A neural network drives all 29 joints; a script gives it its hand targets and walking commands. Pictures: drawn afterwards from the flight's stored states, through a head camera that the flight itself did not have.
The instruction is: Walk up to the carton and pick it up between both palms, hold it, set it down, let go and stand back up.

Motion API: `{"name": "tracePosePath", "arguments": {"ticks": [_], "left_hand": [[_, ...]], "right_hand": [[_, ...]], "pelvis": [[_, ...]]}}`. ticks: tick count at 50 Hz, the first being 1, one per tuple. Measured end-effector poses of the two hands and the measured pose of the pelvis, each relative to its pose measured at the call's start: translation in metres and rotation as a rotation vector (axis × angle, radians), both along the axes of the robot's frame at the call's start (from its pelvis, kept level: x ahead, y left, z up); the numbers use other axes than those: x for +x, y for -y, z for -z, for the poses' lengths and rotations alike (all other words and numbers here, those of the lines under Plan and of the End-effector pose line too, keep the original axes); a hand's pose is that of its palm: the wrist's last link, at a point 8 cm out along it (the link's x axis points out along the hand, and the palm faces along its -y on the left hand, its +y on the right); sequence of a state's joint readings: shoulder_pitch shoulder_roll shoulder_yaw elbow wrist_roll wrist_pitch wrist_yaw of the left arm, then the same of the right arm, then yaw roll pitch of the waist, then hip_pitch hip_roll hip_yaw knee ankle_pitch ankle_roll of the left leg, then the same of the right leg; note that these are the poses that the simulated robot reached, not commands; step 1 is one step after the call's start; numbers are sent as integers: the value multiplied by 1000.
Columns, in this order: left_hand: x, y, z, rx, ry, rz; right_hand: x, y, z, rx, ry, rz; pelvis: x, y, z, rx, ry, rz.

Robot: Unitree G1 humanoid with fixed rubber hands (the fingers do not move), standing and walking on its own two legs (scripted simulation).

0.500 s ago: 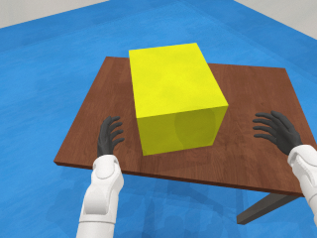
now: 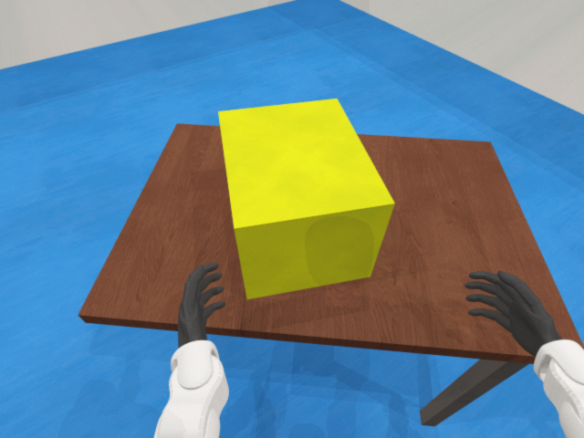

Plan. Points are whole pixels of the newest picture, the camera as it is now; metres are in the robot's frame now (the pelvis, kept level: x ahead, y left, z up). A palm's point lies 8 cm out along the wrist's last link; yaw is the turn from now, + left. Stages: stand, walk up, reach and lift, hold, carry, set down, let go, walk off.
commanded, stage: set down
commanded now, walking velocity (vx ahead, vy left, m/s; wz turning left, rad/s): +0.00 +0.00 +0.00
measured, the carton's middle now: (294, 194) +0.54 +0.07 +0.00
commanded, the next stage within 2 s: let go in 1.44 s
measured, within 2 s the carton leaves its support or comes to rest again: neither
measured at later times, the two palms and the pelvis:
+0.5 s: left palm (184, 368) +0.21 +0.18 +0.00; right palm (539, 411) +0.21 -0.27 -0.02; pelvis +0.01 +0.01 +0.00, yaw +0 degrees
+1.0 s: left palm (167, 392) +0.19 +0.21 -0.05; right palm (513, 429) +0.19 -0.24 -0.05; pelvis +0.02 +0.03 +0.00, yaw +0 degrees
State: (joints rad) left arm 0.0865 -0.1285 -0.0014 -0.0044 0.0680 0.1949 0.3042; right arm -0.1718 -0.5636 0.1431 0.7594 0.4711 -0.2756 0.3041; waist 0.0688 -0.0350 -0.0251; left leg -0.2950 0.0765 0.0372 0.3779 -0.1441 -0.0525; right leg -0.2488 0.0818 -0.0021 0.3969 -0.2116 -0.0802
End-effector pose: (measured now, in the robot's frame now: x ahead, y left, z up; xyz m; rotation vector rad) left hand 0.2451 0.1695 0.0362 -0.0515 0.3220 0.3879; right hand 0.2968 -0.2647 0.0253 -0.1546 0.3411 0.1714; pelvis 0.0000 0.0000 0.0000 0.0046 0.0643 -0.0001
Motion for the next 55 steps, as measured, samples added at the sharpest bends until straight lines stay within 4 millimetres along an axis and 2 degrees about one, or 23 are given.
{"name": "tracePosePath", "arguments": {"ticks": [14, 23, 28, 36, 42, 55], "left_hand": [[-26, -1, 23, 23, -43, 21], [-34, -12, 39, 37, -90, 37], [-36, -15, 46, 37, -105, 50], [-43, -21, 68, 28, -197, 89], [-44, -31, 73, 42, -218, 96], [-61, -50, 93, 45, -346, 145]], "right_hand": [[-60, 5, 35, 23, -78, 50], [-84, 5, 46, 19, -111, 85], [-90, 3, 49, 20, -126, 93], [-100, -6, 62, 12, -193, 111], [-103, -16, 69, 20, -209, 119], [-106, -26, 73, -17, -240, 158]], "pelvis": [[4, -7, 1, -3, 34, 7], [5, -13, 3, -6, 44, 7], [5, -17, 3, -11, 46, 4], [7, -23, 3, -14, 45, 2], [11, -29, 3, -18, 43, -5], [15, -35, 0, -18, 64, 0]]}}
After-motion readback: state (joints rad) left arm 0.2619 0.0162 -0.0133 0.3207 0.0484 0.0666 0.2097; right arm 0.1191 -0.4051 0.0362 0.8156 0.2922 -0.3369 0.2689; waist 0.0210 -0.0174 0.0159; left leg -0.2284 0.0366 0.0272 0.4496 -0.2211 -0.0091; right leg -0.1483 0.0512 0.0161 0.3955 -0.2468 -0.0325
